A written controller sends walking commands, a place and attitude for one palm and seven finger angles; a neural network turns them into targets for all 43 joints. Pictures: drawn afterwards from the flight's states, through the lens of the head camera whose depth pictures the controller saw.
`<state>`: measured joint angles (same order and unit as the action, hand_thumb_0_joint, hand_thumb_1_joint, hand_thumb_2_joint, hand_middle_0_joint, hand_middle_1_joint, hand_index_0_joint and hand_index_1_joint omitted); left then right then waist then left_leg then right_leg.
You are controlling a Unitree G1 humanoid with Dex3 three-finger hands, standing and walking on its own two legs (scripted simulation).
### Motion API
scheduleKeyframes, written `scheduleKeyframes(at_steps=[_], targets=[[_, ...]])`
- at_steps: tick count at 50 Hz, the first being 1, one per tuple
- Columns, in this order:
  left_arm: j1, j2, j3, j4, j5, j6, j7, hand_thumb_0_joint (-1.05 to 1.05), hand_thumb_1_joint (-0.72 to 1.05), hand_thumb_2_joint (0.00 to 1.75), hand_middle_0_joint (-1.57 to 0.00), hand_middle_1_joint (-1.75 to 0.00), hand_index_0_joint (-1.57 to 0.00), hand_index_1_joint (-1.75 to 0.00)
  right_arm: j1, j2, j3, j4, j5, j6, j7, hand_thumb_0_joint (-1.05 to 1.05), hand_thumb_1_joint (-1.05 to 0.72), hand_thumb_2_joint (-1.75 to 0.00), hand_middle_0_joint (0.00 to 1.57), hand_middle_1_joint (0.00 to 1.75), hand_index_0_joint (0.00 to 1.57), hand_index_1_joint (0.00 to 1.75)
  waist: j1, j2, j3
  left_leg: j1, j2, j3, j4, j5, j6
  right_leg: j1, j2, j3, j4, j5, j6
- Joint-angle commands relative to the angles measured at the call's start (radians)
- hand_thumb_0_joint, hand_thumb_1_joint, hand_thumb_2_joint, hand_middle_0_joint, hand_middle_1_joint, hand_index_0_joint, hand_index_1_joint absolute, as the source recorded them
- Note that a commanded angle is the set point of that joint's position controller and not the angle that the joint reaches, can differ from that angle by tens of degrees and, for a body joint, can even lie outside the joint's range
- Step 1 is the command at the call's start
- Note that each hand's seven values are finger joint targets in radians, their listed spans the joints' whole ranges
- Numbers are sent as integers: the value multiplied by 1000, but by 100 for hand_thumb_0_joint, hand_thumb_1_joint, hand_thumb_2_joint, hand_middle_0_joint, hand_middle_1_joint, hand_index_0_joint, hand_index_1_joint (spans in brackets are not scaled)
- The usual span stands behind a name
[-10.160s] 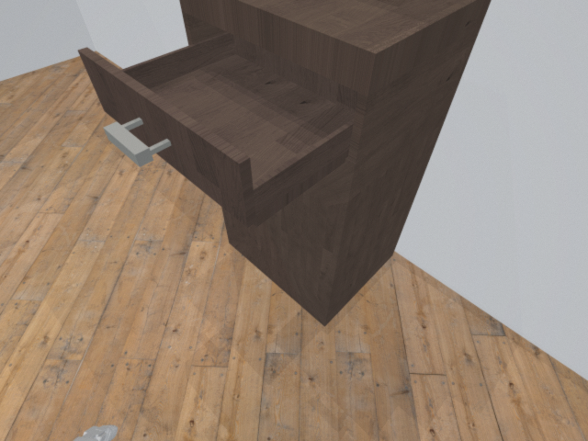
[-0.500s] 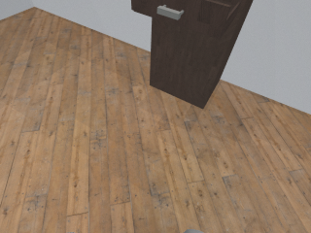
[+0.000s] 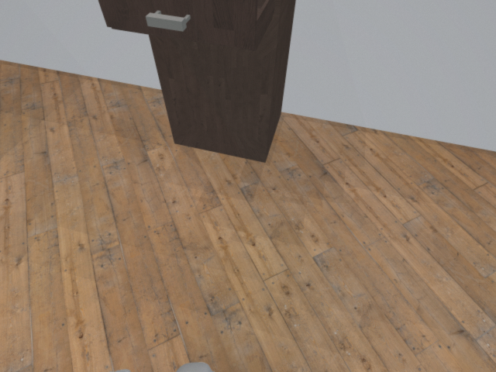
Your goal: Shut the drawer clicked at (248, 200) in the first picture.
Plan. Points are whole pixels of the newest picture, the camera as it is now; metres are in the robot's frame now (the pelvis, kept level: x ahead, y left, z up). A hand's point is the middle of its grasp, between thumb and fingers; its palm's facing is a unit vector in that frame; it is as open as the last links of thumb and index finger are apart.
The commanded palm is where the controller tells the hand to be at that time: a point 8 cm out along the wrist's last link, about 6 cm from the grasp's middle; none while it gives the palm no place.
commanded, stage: turn to face it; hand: left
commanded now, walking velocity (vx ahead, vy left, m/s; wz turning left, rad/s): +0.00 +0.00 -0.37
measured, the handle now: (169, 18) +0.99 +0.30 +0.08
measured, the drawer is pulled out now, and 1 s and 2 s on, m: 0.27 0.27 0.27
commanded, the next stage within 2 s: take the last steps up to it in 0.26 s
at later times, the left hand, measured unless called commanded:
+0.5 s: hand out of the picture +0.10 +0.18 -0.17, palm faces -0.19 -0.96 -0.22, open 7.4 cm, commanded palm none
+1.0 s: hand out of the picture +0.03 +0.25 -0.19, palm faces -0.02 -0.98 -0.18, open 7.4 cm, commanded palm none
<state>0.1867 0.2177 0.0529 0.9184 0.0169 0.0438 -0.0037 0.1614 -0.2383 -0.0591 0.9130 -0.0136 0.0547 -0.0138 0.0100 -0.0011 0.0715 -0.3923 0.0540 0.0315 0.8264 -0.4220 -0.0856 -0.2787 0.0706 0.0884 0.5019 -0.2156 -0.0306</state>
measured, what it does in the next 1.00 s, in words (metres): walks ahead: left foot, then right foot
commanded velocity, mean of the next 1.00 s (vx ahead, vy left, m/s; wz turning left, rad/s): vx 0.20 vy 0.10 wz -0.04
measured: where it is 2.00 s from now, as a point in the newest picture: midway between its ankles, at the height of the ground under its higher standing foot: (207, 296)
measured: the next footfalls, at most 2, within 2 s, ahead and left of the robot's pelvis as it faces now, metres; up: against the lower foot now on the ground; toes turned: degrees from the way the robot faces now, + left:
left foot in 0.08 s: +0.05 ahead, +0.12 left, +0.00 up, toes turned +0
right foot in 0.50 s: -0.03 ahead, -0.12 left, +0.00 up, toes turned -14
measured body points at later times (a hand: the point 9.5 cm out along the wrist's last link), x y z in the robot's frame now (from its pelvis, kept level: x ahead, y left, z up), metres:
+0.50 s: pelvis -0.02 +0.01 +0.00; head +0.00 +0.00 +0.45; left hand +0.10 +0.23 -0.15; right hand -0.07 -0.22 -0.16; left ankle +0.01 +0.12 -0.74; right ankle -0.08 -0.11 -0.74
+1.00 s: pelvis +0.12 +0.07 -0.03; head +0.15 +0.08 +0.42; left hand +0.03 +0.30 -0.18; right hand +0.17 -0.19 -0.16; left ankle +0.21 +0.17 -0.74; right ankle -0.06 -0.09 -0.70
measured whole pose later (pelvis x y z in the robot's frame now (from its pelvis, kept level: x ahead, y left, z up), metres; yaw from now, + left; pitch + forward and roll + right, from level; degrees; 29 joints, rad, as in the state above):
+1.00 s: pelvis +0.12 +0.07 -0.03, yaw -6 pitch -1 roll +0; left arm 0.44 0.16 0.04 1.18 0.02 -0.01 0.01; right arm 0.20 -0.22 -0.06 0.97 -0.03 -0.03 0.03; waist 0.03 -0.02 0.07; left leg -0.45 0.08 0.13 0.71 -0.23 0.02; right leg -0.11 -0.17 -0.07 0.84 -0.55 0.05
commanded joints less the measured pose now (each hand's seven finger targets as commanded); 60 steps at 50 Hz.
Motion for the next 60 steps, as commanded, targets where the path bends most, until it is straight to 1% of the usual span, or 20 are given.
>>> scheduleKeyframes(at_steps=[1, 2, 4, 5, 9, 18, 23, 25, 26, 27, 32, 39, 44, 46, 47, 48, 50, 52, 55, 60], targets=[[-47, 212, 54, -75, 0, -14, 20, 0, 90, 90, -20, -30, -20, -30, 101, -82, -12, -57, 10, -43, -19, 0, -90, -90, 20, 30, 20, 30, -39, -151, -141, 136, -23, -1, -277, 97, 31, 54, -237, 317, -81, 281, -114], [-55, 187, 50, -79, -5, -12, 19, 0, 90, 90, -20, -30, -20, -30, 143, -94, -12, -45, 12, -52, -23, 0, -90, -90, 20, 30, 20, 30, -59, -103, -153, 256, 5, -21, -415, 179, 41, -19, -192, 285, -17, 234, -70], [-5, 100, 35, -105, -9, -5, 3, 0, 90, 90, -20, -30, -20, -30, 119, -234, -32, -77, -7, -54, -24, 0, -90, -90, 20, 30, 20, 30, -32, 320, -104, 331, 378, -383, -597, 247, 194, -300, 12, 17, 324, -331, 47], [-24, 142, 43, -88, 9, 7, 7, 0, 90, 90, -20, -30, -20, -30, 96, -220, -29, -76, -12, -54, -27, 0, -90, -90, 20, 30, 20, 30, -51, 295, -75, 213, 418, -397, -610, 214, 226, -273, -34, 17, 510, -353, 70], [27, 110, 45, -34, 10, 9, -12, 0, 90, 90, -20, -30, -20, -30, 13, -134, -8, -87, -14, -63, -26, 0, -90, -90, 20, 30, 20, 30, 6, 135, -61, 190, 237, -119, -554, 350, 208, -248, -68, -35, 661, -188, 92], [-63, 43, 11, -22, 2, 7, -3, 0, 90, 90, -20, -30, -20, -30, 179, -136, -29, 24, -15, -56, -22, 0, -90, -90, 20, 30, 20, 30, -64, 183, -89, 306, 271, -69, -486, 566, 242, -131, -95, -127, 310, -268, 91], [84, 27, -6, 71, 4, -36, 8, 0, 90, 90, -20, -30, -20, -30, 182, -93, -13, 84, -9, -59, -6, 0, -90, -90, 20, 30, 20, 30, 6, 130, -114, 146, 176, -29, -436, 100, 159, 198, -91, -172, -137, -77, 48], [191, 156, 15, 117, 13, -59, 24, 0, 90, 90, -20, -30, -20, -30, 168, 15, 14, 62, 3, -70, 6, 0, -90, -90, 20, 30, 20, 30, 51, -218, -66, -189, 17, 130, -160, -116, 61, 392, -412, 220, -314, -232, -74], [225, 203, 25, 118, 4, -57, 27, 0, 90, 90, -20, -30, -20, -30, 78, -39, 2, 28, -9, -57, 11, 0, -90, -90, 20, 30, 20, 30, 90, -217, -2, -254, 35, 54, -35, -165, 59, 277, -510, 328, -375, -384, -142], [217, 188, 33, 128, 6, -62, 33, 0, 90, 90, -20, -30, -20, -30, 38, -49, -3, 28, -16, -47, 15, 0, -90, -90, 20, 30, 20, 30, 89, -288, 64, -291, 38, 17, 67, -104, 65, 215, -499, 366, -414, -456, -150], [154, 81, 9, 120, 6, -97, 34, 0, 90, 90, -20, -30, -20, -30, 158, -13, -11, 95, -17, -46, 38, 0, -90, -90, 20, 30, 20, 30, 2, -150, 85, -271, 60, 20, 177, 161, 42, 200, -384, 8, -360, -64, -66], [226, 106, 10, 175, 12, -120, 38, 0, 90, 90, -20, -30, -20, -30, 45, -10, -8, 25, -8, -50, 62, 0, -90, -90, 20, 30, 20, 30, 19, -168, 94, -295, 84, 36, 52, 236, 40, 227, -415, -66, -352, 47, -69], [203, 142, 24, 188, 21, -112, 40, 0, 90, 90, -20, -30, -20, -30, 38, -9, -2, 7, -1, -67, 73, 0, -90, -90, 20, 30, 20, 30, -4, -178, 76, -72, 48, 87, -134, 160, 75, 168, -418, -126, -248, 152, -42], [203, 129, 22, 192, 17, -104, 37, 0, 90, 90, -20, -30, -20, -30, 250, -57, -13, 73, -13, -84, 55, 0, -90, -90, 20, 30, 20, 30, -94, -85, -40, 249, -15, 130, -269, 202, 93, 98, -343, -214, 64, 301, -2], [244, 78, 13, 183, 8, -98, 28, 0, 90, 90, -20, -30, -20, -30, 404, -165, -36, 112, -27, -89, 38, 0, -90, -90, 20, 30, 20, 30, -139, 154, -171, 469, 88, 15, -292, 212, 128, -27, -249, -269, 348, 109, 30], [244, 20, 5, 141, -8, -93, 20, 0, 90, 90, -20, -30, -20, -30, 478, -253, -55, 129, -24, -92, 21, 0, -90, -90, 20, 30, 20, 30, -149, 393, -229, 578, 325, -366, -442, 227, 231, -267, -100, -269, 651, -417, 59], [120, 11, -4, 92, -5, -94, 26, 0, 90, 90, -20, -30, -20, -30, 356, -218, -44, 110, -10, -83, 5, 0, -90, -90, 20, 30, 20, 30, -130, 294, -188, 444, 373, -421, -554, -9, 297, -403, -161, -129, 890, -367, 9], [83, 24, 3, 102, 5, -93, 12, 0, 90, 90, -20, -30, -20, -30, 224, -107, -16, 77, -15, -91, 1, 0, -90, -90, 20, 30, 20, 30, -78, 145, -57, 213, 300, -289, -578, -25, 269, -368, -224, -131, 843, -246, 10], [169, -34, -5, 123, 12, -61, 10, 0, 90, 90, -20, -30, -20, -30, 120, -69, -5, 61, -15, -105, 3, 0, -90, -90, 20, 30, 20, 30, 4, 116, -24, 31, 235, -130, -624, 64, 255, -218, -228, -158, 654, -189, 26], [125, -36, -2, 76, 17, -54, 11, 0, 90, 90, -20, -30, -20, -30, 123, -59, -12, 72, -13, -103, 12, 0, -90, -90, 20, 30, 20, 30, 18, 64, 5, 38, 210, -70, -633, 85, 281, -111, -205, -184, 346, -98, 41]])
